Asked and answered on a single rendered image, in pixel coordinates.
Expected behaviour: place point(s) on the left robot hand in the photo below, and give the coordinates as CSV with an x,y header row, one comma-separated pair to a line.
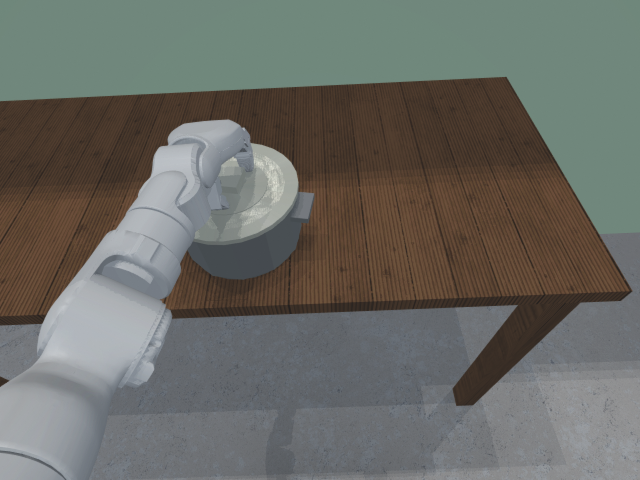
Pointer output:
x,y
230,139

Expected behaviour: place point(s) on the table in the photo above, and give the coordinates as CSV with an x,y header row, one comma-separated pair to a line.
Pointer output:
x,y
428,194

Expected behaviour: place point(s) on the robot left forearm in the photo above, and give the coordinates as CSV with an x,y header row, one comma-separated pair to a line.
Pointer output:
x,y
147,247

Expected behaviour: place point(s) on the lid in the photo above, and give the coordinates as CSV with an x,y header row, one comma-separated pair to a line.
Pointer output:
x,y
267,194

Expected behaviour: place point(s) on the pot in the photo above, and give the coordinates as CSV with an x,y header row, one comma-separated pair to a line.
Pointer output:
x,y
259,255

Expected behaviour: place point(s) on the knob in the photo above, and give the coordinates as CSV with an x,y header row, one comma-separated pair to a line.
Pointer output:
x,y
231,178

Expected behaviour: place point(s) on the robot left upper arm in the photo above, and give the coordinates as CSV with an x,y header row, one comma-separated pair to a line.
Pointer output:
x,y
53,415

